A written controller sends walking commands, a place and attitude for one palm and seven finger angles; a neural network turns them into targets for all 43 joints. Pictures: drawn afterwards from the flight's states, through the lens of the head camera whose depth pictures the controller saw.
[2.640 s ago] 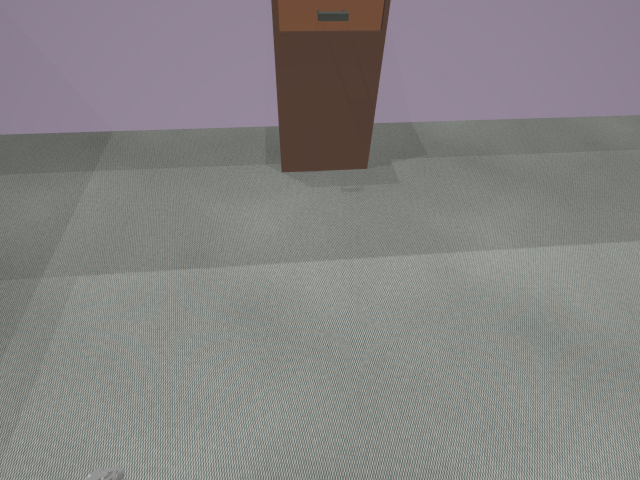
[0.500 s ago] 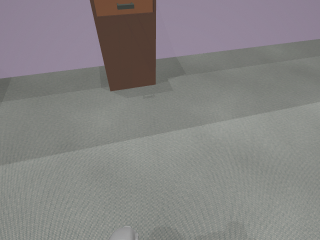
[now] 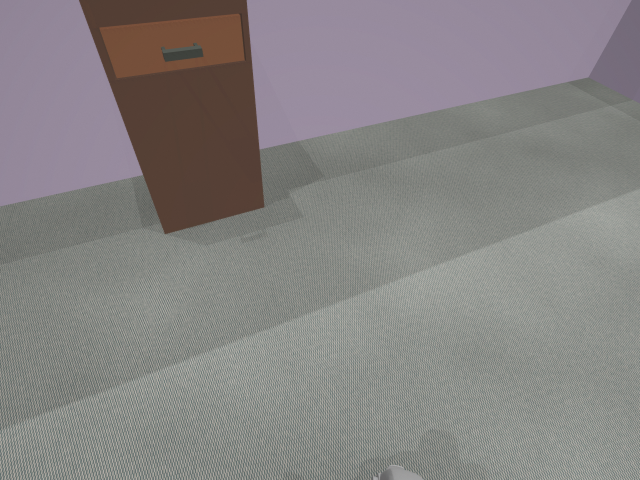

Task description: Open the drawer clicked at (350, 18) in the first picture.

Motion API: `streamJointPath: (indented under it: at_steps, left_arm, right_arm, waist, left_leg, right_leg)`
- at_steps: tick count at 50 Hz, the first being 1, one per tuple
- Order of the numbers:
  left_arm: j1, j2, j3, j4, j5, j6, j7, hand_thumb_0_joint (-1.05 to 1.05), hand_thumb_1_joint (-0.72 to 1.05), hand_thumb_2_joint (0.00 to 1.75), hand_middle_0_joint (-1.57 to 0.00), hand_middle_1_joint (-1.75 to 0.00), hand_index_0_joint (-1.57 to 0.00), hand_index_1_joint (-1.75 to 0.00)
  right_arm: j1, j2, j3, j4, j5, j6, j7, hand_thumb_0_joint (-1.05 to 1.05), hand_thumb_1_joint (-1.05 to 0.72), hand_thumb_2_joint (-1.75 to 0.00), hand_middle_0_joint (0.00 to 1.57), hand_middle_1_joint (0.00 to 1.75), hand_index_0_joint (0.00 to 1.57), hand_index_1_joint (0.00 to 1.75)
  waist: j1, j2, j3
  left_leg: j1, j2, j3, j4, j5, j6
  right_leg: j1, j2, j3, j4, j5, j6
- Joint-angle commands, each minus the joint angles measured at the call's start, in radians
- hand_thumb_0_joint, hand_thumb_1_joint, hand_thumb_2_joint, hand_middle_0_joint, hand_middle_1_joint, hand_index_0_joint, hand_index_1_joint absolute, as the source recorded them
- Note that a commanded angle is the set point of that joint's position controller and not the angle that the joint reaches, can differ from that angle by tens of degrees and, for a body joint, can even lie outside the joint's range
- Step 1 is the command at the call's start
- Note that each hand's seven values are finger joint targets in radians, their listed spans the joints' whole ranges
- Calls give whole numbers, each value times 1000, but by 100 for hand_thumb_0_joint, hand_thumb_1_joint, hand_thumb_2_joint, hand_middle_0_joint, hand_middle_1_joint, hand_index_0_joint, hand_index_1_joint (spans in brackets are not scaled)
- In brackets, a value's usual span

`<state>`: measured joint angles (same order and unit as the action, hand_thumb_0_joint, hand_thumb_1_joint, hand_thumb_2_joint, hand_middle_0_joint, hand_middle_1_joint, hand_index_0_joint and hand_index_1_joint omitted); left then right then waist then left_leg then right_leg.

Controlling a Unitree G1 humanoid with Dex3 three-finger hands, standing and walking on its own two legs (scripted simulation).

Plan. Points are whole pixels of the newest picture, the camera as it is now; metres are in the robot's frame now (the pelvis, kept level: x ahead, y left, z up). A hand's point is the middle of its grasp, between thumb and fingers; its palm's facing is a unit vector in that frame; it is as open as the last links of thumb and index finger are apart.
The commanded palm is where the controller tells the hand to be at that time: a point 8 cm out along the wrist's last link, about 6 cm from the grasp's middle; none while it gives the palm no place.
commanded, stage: walk to a spot facing it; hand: left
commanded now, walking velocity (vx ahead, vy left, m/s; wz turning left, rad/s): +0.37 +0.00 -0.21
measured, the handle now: (181, 50) +1.25 +0.49 -0.02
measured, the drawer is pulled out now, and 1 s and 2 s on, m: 0.00 0.00 0.00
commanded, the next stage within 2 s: turn to face it in 1.18 s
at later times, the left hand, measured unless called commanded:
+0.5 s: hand (225, 433) +0.23 +0.16 -0.18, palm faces -0.01 -0.98 -0.21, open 7.2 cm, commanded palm none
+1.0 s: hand (257, 277) +0.52 +0.15 -0.17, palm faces -0.16 -0.97 -0.18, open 7.3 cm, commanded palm none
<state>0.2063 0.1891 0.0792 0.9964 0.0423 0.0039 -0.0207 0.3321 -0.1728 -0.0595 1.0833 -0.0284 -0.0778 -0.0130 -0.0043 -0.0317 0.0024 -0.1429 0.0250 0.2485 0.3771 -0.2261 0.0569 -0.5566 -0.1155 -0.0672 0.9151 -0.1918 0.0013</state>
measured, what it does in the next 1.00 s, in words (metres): walks ahead: right foot, then left foot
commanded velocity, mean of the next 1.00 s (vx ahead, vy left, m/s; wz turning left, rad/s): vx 0.37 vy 0.00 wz -0.18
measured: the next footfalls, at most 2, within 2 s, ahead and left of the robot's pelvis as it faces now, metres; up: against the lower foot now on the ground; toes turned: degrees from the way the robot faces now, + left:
right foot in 0.20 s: +0.20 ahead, -0.15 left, +0.00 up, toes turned -11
left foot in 0.60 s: +0.40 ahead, +0.10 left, +0.00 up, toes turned +7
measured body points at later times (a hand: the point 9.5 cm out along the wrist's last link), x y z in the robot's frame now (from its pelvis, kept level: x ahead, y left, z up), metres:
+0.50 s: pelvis +0.21 -0.03 +0.00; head +0.21 -0.03 +0.45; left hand +0.23 +0.21 -0.16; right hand +0.23 -0.28 -0.15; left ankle +0.30 +0.10 -0.71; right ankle +0.17 -0.14 -0.74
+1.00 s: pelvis +0.42 -0.02 +0.00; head +0.44 -0.02 +0.45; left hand +0.53 +0.20 -0.15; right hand +0.32 -0.20 -0.16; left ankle +0.36 +0.10 -0.74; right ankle +0.52 -0.17 -0.70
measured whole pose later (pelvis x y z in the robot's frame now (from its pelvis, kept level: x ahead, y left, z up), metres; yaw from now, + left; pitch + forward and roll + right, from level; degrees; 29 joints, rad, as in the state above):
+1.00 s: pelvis +0.42 -0.02 +0.00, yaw -11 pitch -1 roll +1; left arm 0.18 0.18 0.08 1.04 0.04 0.01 -0.02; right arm 0.42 -0.10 -0.04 1.13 -0.03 -0.07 -0.01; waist -0.03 -0.02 0.05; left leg 0.01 0.06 0.30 0.32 -0.30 -0.01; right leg -0.56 -0.13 -0.10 0.78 -0.16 0.01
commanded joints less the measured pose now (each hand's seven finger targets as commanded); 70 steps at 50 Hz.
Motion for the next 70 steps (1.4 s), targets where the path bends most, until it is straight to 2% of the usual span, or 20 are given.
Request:
streamJointPath:
  at_steps: [1,7,9,11,13,18,25,29,31,32,34,38,50,53,54,56,57,60,63,70]
  left_arm:
    - [-75,5,-11,-65,-6,-13,-13,0,90,90,-20,-30,-20,-30]
    - [-111,13,-16,-66,-8,-35,-10,0,90,90,-20,-30,-20,-30]
    - [100,65,0,8,-5,-51,-1,0,90,90,-20,-30,-20,-30]
    - [361,249,40,80,-22,-67,19,0,90,90,-20,-30,-20,-30]
    - [245,193,29,60,-30,-62,30,0,90,90,-20,-30,-20,-30]
    - [106,63,-6,34,-11,-83,39,0,90,90,-20,-30,-20,-30]
    - [134,133,-1,59,-13,-81,26,0,90,90,-20,-30,-20,-30]
    - [130,126,2,64,-17,-69,22,0,90,90,-20,-30,-20,-30]
    - [140,45,-13,11,-28,-67,6,0,90,90,-20,-30,-20,-30]
    - [99,69,-9,12,-21,-63,13,0,90,90,-20,-30,-20,-30]
    - [55,58,-5,27,-16,-61,-2,0,90,90,-20,-30,-20,-30]
    - [139,8,-11,62,-12,-27,-6,0,90,90,-20,-30,-20,-30]
    - [-135,-8,-10,-46,-13,-25,-10,0,90,90,-20,-30,-20,-30]
    - [-5,27,-3,-8,-10,-41,-5,0,90,90,-20,-30,-20,-30]
    - [146,59,9,40,-5,-51,0,0,90,90,-20,-30,-20,-30]
    - [365,258,48,96,-21,-67,20,0,90,90,-20,-30,-20,-30]
    - [315,265,51,87,-35,-65,27,0,90,90,-20,-30,-20,-30]
    - [84,101,1,32,-28,-68,36,0,90,90,-20,-30,-20,-30]
    - [51,70,-12,38,-18,-82,39,0,90,90,-20,-30,-20,-30]
    - [91,78,-25,49,-22,-79,41,0,90,90,-20,-30,-20,-30]
  right_arm:
    - [104,-114,-16,-11,-1,-12,-1,0,-90,-90,20,30,20,30]
    - [166,-122,-8,28,-8,4,-2,0,-90,-90,20,30,20,30]
    - [146,-104,-1,29,5,3,3,0,-90,-90,20,30,20,30]
    - [75,-44,16,-46,19,-8,12,0,-90,-90,20,30,20,30]
    - [-35,-72,-5,-58,18,1,11,0,-90,-90,20,30,20,30]
    - [46,3,-5,-27,2,46,23,0,-90,-90,20,30,20,30]
    - [-111,-26,-4,-102,6,30,50,0,-90,-90,20,30,20,30]
    - [65,-112,-19,-56,1,9,35,0,-90,-90,20,30,20,30]
    - [288,-294,-51,-7,-12,7,12,0,-90,-90,20,30,20,30]
    - [230,-260,-42,-6,-7,12,1,0,-90,-90,20,30,20,30]
    - [85,-162,-17,-55,-4,3,-2,0,-90,-90,20,30,20,30]
    - [26,-103,-1,-47,7,-19,-9,0,-90,-90,20,30,20,30]
    - [164,-82,-9,37,-4,-3,-4,0,-90,-90,20,30,20,30]
    - [153,-102,-11,41,-2,5,-4,0,-90,-90,20,30,20,30]
    - [130,-102,-11,37,4,4,-1,0,-90,-90,20,30,20,30]
    - [142,-16,9,-15,25,0,8,0,-90,-90,20,30,20,30]
    - [83,-45,1,-21,28,7,6,0,-90,-90,20,30,20,30]
    - [27,-16,0,-14,7,33,6,0,-90,-90,20,30,20,30]
    - [113,12,4,17,3,58,11,0,-90,-90,20,30,20,30]
    - [-58,2,15,-56,11,67,24,0,-90,-90,20,30,20,30]
  waist:
    - [-33,100,120]
    - [-34,121,85]
    - [72,54,-30]
    - [143,-210,-161]
    - [116,-66,-59]
    - [-24,-66,74]
    - [6,-90,114]
    - [-91,83,47]
    - [-140,441,-70]
    - [-128,368,-55]
    - [-71,165,59]
    - [10,150,56]
    - [-45,151,148]
    - [25,103,60]
    - [100,74,-17]
    - [136,-251,-220]
    - [135,-181,-220]
    - [26,-36,33]
    - [-36,-48,17]
    - [-2,-80,47]
  left_leg:
    - [10,313,-205,-252,-57,100]
    - [114,293,-134,-89,225,64]
    - [-22,227,-36,221,394,5]
    - [-526,37,-18,773,-335,-70]
    - [-570,123,-191,919,-231,-49]
    - [-397,163,-178,665,-74,-87]
    - [-294,120,-124,334,14,-77]
    - [66,80,-105,140,-18,-64]
    - [288,448,-668,-160,-219,68]
    - [229,465,-693,-195,-313,73]
    - [63,409,-516,-200,-245,65]
    - [-17,309,-236,-210,13,37]
    - [107,322,-63,-174,230,53]
    - [109,296,-16,58,508,22]
    - [32,256,24,249,530,-9]
    - [-434,42,-23,858,-344,-88]
    - [-461,82,-163,981,-326,-70]
    - [-415,171,-218,904,-98,-69]
    - [-341,158,-199,756,-64,-88]
    - [-352,113,-151,442,3,-98]
  right_leg:
    - [-20,-15,-3,-166,5,2]
    - [131,65,-86,-357,-51,-31]
    - [500,75,-66,-446,8,-83]
    - [901,-326,519,-586,115,-275]
    - [679,-307,446,-650,-23,-257]
    - [316,-175,131,-738,22,-164]
    - [314,-154,112,-728,-118,-147]
    - [243,-72,32,-421,-4,-97]
    - [-53,130,-51,177,-380,-22]
    - [-103,82,52,323,-342,-40]
    - [-126,0,71,369,-168,-36]
    - [-33,-16,51,265,-43,-5]
    - [-11,11,-54,-227,24,-20]
    - [242,94,-121,-344,-16,-59]
    - [452,104,-116,-381,32,-76]
    - [860,-325,522,-540,198,-249]
    - [769,-343,535,-609,121,-263]
    - [354,-238,253,-695,15,-170]
    - [288,-183,96,-718,98,-145]
    - [397,-182,-50,-659,392,-126]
